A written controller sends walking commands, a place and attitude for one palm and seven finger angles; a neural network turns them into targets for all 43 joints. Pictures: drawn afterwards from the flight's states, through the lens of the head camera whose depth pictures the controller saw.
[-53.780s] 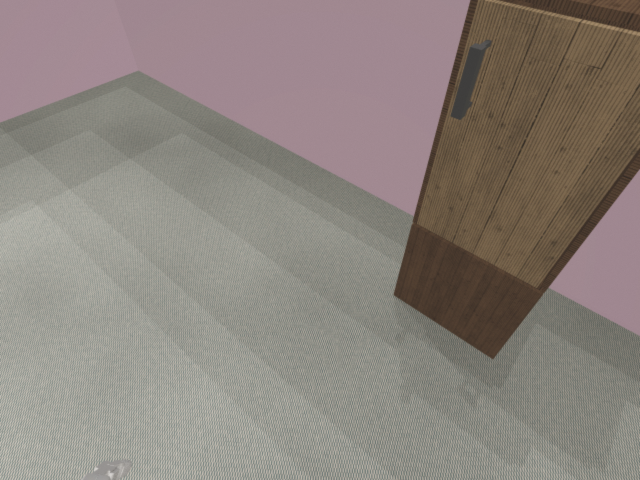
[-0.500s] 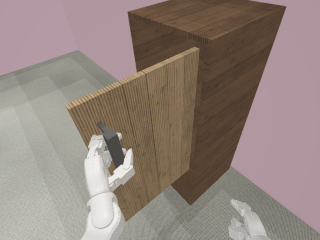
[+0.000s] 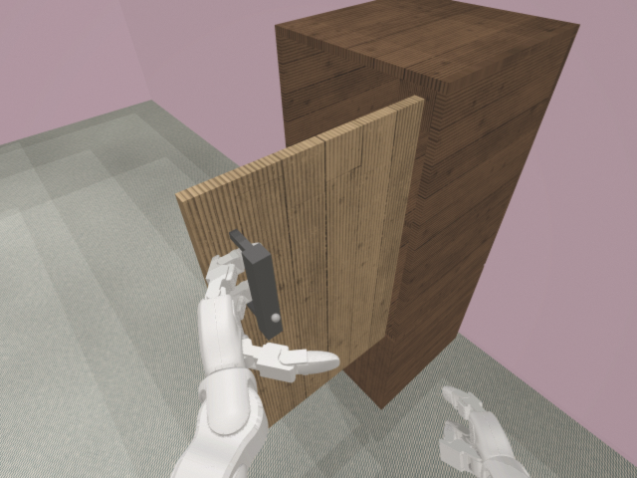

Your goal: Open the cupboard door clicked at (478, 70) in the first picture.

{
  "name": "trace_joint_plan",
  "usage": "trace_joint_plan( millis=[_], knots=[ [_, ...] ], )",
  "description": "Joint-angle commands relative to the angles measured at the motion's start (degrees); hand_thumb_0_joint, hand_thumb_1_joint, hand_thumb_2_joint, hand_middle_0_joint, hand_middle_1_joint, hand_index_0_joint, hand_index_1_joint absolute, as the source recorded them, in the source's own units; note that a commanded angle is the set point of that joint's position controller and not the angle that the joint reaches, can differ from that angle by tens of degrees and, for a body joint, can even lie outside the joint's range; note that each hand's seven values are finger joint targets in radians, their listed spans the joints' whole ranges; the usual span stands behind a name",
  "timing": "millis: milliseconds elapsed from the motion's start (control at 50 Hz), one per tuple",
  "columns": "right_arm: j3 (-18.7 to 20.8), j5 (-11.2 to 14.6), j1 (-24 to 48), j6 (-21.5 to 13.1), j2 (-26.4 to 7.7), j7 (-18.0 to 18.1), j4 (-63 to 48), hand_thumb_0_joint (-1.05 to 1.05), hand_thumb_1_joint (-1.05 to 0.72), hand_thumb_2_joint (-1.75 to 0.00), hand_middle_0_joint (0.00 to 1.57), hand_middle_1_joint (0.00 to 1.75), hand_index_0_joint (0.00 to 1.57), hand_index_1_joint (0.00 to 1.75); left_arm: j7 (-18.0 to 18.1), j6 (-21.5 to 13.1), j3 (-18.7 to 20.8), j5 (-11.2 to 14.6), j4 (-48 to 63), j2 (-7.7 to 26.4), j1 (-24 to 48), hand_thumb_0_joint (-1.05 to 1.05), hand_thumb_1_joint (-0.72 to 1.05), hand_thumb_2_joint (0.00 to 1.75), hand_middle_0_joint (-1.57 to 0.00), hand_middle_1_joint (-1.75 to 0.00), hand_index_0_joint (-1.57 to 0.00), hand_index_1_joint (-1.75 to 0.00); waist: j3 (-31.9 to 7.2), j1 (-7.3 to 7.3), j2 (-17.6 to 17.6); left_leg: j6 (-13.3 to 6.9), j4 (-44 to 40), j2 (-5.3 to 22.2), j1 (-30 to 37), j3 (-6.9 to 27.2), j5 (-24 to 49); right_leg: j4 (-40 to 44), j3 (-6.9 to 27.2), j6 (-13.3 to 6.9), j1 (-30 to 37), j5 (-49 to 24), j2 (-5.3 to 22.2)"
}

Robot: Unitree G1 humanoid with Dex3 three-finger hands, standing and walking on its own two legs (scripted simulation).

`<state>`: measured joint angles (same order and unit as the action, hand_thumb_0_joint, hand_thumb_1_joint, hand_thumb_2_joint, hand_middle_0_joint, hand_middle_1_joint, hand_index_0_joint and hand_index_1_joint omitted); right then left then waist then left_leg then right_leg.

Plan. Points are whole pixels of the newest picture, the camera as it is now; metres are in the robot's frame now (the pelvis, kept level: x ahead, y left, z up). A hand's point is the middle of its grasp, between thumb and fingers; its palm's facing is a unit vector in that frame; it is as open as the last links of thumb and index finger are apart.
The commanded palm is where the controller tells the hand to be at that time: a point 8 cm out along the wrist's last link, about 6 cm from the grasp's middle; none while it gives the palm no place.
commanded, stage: open thumb and fingers to let go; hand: left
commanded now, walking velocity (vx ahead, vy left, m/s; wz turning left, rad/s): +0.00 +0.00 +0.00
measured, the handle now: (254, 285) +0.31 +0.11 +0.12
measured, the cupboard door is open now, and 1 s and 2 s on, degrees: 88 93 93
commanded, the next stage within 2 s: slide the hand sideways off the handle in 0.10 s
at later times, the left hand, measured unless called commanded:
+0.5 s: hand (290, 350) +0.22 +0.05 +0.12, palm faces -0.08 -1.00 +0.02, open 16.4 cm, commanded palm +0.18 +0.10 +0.12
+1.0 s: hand (248, 388) +0.18 +0.09 +0.12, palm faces +0.03 -1.00 -0.01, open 16.2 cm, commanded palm +0.13 +0.14 +0.12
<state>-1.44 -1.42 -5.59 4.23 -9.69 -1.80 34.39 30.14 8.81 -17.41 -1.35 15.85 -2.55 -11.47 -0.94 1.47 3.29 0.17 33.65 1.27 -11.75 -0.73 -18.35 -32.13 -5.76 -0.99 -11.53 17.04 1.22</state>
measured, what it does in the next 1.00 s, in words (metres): stands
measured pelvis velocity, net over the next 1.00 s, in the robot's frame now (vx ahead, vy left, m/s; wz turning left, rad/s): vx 0.01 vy -0.01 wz -0.01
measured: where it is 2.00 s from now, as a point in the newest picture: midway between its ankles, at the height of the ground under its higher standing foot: outside the picture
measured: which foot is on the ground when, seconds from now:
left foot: down 0.00-1.00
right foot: down 0.00-1.00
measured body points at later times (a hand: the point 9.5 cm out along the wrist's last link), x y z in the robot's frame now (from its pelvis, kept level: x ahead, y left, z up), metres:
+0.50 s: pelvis -0.01 +0.01 +0.00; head -0.03 -0.01 +0.45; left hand +0.22 +0.11 +0.13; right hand +0.18 -0.19 -0.08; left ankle +0.00 +0.12 -0.73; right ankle +0.01 -0.11 -0.73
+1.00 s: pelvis +0.01 -0.01 -0.01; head -0.01 -0.03 +0.44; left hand +0.17 +0.14 +0.13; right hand +0.21 -0.21 -0.06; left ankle +0.00 +0.12 -0.73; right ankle +0.01 -0.11 -0.73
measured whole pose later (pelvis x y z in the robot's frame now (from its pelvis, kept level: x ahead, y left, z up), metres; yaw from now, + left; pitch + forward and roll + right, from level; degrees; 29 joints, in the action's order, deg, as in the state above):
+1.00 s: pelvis +0.01 -0.01 -0.01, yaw -1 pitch -1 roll +0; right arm -2.0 1.5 -13.2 -3.7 -11.7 0.0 25.4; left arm 2.0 -1.0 -10.3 4.8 34.6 6.4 -39.5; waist -2.6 1.8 3.5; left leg 0.7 37.6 2.0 -15.0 -1.0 -21.5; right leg -37.0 -5.3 -1.4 -15.4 20.6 0.7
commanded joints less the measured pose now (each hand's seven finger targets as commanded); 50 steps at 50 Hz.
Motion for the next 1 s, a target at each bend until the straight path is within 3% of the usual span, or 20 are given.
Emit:
trace_joint_plan(
  millis=[0, 60, 180, 200, 220, 240, 260, 300, 320, 380, 440, 500, 600, 620, 640, 700, 820, 860, 920, 980],
  knots=[
    [1.4, 0.4, 11.0, -2.6, -4.7, -0.7, -9.7, 0.00, -0.90, -0.90, 0.20, 0.30, 0.20, 0.30, 1.9, -2.1, -2.4, -1.5, 12.5, -11.4, 10.4, 0.00, -0.50, 0.30, -0.18, -0.45, -0.18, -0.45, -6.2, 1.32, -4.1, -0.4, -4.4, -0.5, 1.2, 2.5, 12.3, 3.8, -0.3, -1.5, -1.1, -7.6, -0.9],
    [1.4, 0.4, 12.1, -2.1, -4.7, -1.2, -9.5, 0.00, -0.90, -0.90, 0.20, 0.30, 0.20, 0.30, 2.6, -1.2, -2.7, -1.4, 12.9, -12.1, 12.6, 0.00, -0.50, 0.30, -0.15, -0.30, -0.15, -0.30, -6.8, 1.21, -4.3, -0.2, -4.2, -0.4, 0.7, 2.6, 11.1, 3.0, -0.5, -1.6, -2.0, -6.2, -1.1],
    [1.4, 0.4, 13.2, -1.7, -4.6, -1.9, -8.9, 0.00, -0.90, -0.90, 0.20, 0.30, 0.20, 0.30, 4.1, 0.6, -2.4, -1.4, 11.2, -13.0, 14.8, 0.00, -0.50, 0.30, -0.15, -0.30, -0.15, -0.30, -8.0, 1.36, -5.1, 0.0, -3.7, -0.4, -0.1, 2.8, 9.7, 2.4, -0.7, -1.7, -2.7, -4.5, -1.3],
    [1.6, 0.3, 6.5, -1.0, -7.0, -1.8, -10.9, 0.00, -0.90, -0.90, 0.20, 0.30, 0.20, 0.30, -8.8, -2.2, -15.2, -6.7, 15.1, -7.4, 13.3, 0.00, -0.50, 0.30, -0.15, -0.30, -0.15, -0.30, -3.3, -5.49, -6.5, -1.5, -3.9, -0.6, 3.8, 3.2, 10.0, 3.6, 2.5, -1.0, -5.1, -7.7, -1.1],
    [2.0, 1.8, 6.1, -1.0, -6.2, -0.9, -13.3, 0.00, -0.90, -0.90, 0.20, 0.30, 0.20, 0.30, -15.5, -4.7, -9.8, -3.8, 19.3, -2.2, 15.6, 0.00, -0.50, 0.30, -0.15, -0.30, -0.15, -0.30, -9.0, -3.28, -4.7, -1.8, -3.9, -0.7, 3.6, 2.6, 9.7, 2.7, 2.2, -1.3, -2.2, -9.1, -0.9],
    [1.5, 2.1, 5.8, -1.2, -6.0, 0.0, -13.7, 0.00, -0.90, -0.90, 0.20, 0.30, 0.20, 0.30, -19.3, -6.3, -9.6, -3.2, 19.3, -0.4, 15.2, 0.00, -0.50, 0.30, -0.15, -0.30, -0.15, -0.30, -10.4, -2.52, -3.5, -2.1, -3.5, -0.8, 3.6, 2.4, 10.9, 1.8, 2.5, -1.5, -1.3, -10.8, -0.8],
    [1.1, 2.3, 5.8, -1.6, -5.7, 0.6, -14.8, 0.00, -0.90, -0.90, 0.20, 0.30, 0.20, 0.30, -22.4, -7.2, -9.9, -2.3, 19.6, -0.1, 14.9, 0.00, -0.50, 0.30, -0.15, -0.30, -0.15, -0.30, -10.8, -2.42, -3.4, -2.2, -3.4, -0.9, 3.5, 2.5, 10.3, 1.6, 2.1, -1.5, -1.2, -10.6, -0.7],
    [0.3, 2.9, 5.4, -3.1, -5.5, 1.4, -16.1, 0.00, -0.90, -0.90, 0.20, 0.30, 0.20, 0.30, -26.1, -7.6, -9.4, 0.6, 18.2, -1.0, 15.1, 0.00, -0.50, 0.30, -0.15, -0.30, -0.15, -0.30, -7.5, -2.81, -4.1, -2.2, -3.9, -0.9, 2.1, 3.1, 6.6, 2.7, 1.6, -1.3, -3.1, -5.9, -0.9],
    [-0.1, 3.1, 5.8, -3.9, -5.5, 1.9, -16.2, 0.00, -0.90, -0.90, 0.20, 0.30, 0.20, 0.30, -26.3, -7.6, -8.3, 2.0, 17.1, -1.3, 15.1, 0.00, -0.50, 0.30, -0.15, -0.30, -0.15, -0.30, -5.0, -2.69, -4.8, -2.0, -4.4, -0.9, 0.7, 3.4, 3.7, 3.5, 1.4, -1.1, -4.3, -2.3, -1.0],
    [-0.2, 3.2, 6.4, -5.9, -5.7, 2.7, -16.3, 0.00, -0.90, -0.90, 0.20, 0.30, 0.20, 0.30, -24.4, -6.9, -2.7, 4.8, 17.3, 0.1, 11.9, 0.00, -0.50, 0.30, -0.15, -0.30, -0.15, -0.30, -4.7, -1.19, -7.1, -1.9, -5.0, -1.3, -0.2, 3.3, 0.6, 5.2, 1.5, -0.6, -4.4, 2.7, -1.0],
    [-0.2, 3.0, 6.3, -6.7, -5.5, 2.4, -16.3, 0.00, -0.90, -0.90, 0.20, 0.30, 0.20, 0.30, -22.2, -6.3, 0.8, 4.4, 18.1, 2.1, 6.5, 0.00, -0.50, 0.30, -0.15, -0.30, -0.15, -0.30, -5.1, 0.46, -7.7, -1.6, -5.4, -1.2, -0.3, 2.7, 2.8, 4.9, 1.4, -0.6, -3.0, 1.0, -1.0],
    [0.0, 2.8, 5.6, -6.6, -5.3, 1.4, -17.1, 0.00, -0.90, -0.90, 0.20, 0.30, 0.20, 0.30, -20.8, -6.3, 1.7, 2.8, 21.0, 3.4, 0.0, 0.00, -0.50, 0.30, -0.15, -0.30, -0.15, -0.30, -6.7, 1.91, -4.4, -1.2, -5.4, -1.2, -0.6, 2.0, 6.8, 3.2, 1.1, -1.2, -0.9, -3.2, -1.1],
    [0.1, 2.7, 5.0, -5.9, -5.5, 1.1, -17.9, 0.00, -0.90, -0.90, 0.20, 0.30, 0.20, 0.30, -21.5, -7.1, 4.3, 2.1, 23.2, 6.3, -6.3, 0.00, -0.50, 0.30, -0.15, -0.30, -0.15, -0.30, -3.6, 1.38, -6.3, -1.7, -4.2, -1.2, -1.7, 0.5, 7.0, 4.9, 2.1, -0.7, -1.7, -4.3, -0.9],
    [0.1, 2.7, 5.1, -6.1, -5.4, 1.1, -18.4, 0.00, -0.90, -0.90, 0.20, 0.30, 0.20, 0.30, -21.9, -7.3, 3.6, 2.2, 24.5, 5.8, -6.0, 0.00, -0.50, 0.30, -0.15, -0.30, -0.15, -0.30, -2.7, 0.82, -5.3, -1.8, -4.1, -1.1, -1.4, 0.3, 6.3, 5.3, 2.4, -0.7, -2.6, -3.4, -0.8],
    [0.2, 2.7, 4.7, -6.3, -5.4, 1.2, -18.8, 0.00, -0.90, -0.90, 0.20, 0.30, 0.20, 0.30, -22.2, -7.7, 4.4, 2.6, 25.4, 6.4, -7.6, 0.00, -0.50, 0.30, -0.15, -0.30, -0.15, -0.30, -3.1, 0.86, -6.2, -1.9, -3.7, -1.2, -1.3, 0.2, 6.1, 5.5, 2.6, -0.5, -2.6, -3.2, -0.8],
    [0.4, 2.8, 3.7, -7.0, -5.6, 1.6, -18.8, 0.00, -0.90, -0.90, 0.20, 0.30, 0.20, 0.30, -23.5, -8.9, 7.6, 3.9, 27.0, 8.7, -13.3, 0.00, -0.50, 0.30, -0.15, -0.30, -0.15, -0.30, -3.5, 1.26, -4.6, -1.9, -2.9, -1.3, -1.5, -0.3, 7.2, 5.4, 2.8, -0.5, -2.0, -4.6, -0.8],
    [0.6, 3.1, 1.6, -9.6, -6.1, 2.2, -19.0, 0.00, -0.90, -0.90, 0.20, 0.30, 0.20, 0.30, -26.1, -12.0, 8.3, 5.8, 29.7, 9.0, -18.4, 0.00, -0.50, 0.30, -0.15, -0.30, -0.15, -0.30, -3.2, 0.26, -4.4, -1.9, -1.6, -1.2, -1.6, -0.2, 8.0, 3.9, 2.3, 0.0, -3.7, -7.0, -1.0],
    [0.8, 3.2, 0.7, -10.5, -6.2, 2.2, -19.3, 0.00, -0.90, -0.90, 0.20, 0.30, 0.20, 0.30, -26.8, -13.1, 8.1, 5.9, 31.3, 8.9, -21.7, 0.00, -0.50, 0.30, -0.15, -0.30, -0.15, -0.30, -4.0, 0.44, -4.1, -1.9, -1.1, -1.2, -1.9, -0.2, 9.1, 2.6, 1.9, 0.1, -3.6, -9.0, -1.0],
    [1.1, 3.3, -0.5, -11.7, -6.5, 2.2, -19.4, 0.00, -0.90, -0.90, 0.20, 0.30, 0.20, 0.30, -28.0, -14.4, 9.6, 6.4, 32.5, 10.4, -26.7, 0.00, -0.50, 0.30, -0.15, -0.30, -0.15, -0.30, -4.5, 0.52, -6.7, -2.1, -0.1, -1.1, -3.1, 0.0, 10.1, 1.6, 2.0, 0.3, -3.4, -11.5, -0.9],
    [1.3, 3.4, -0.9, -12.4, -6.5, 2.5, -19.8, 0.00, -0.90, -0.90, 0.20, 0.30, 0.20, 0.30, -29.5, -15.6, 10.4, 6.5, 34.1, 11.2, -30.6, 0.00, -0.50, 0.30, -0.15, -0.30, -0.15, -0.30, -4.2, 0.58, -6.0, -2.3, 1.0, -1.3, -4.2, -0.2, 10.5, 0.7, 2.2, 0.5, -4.0, -12.6, -0.7]
  ],
)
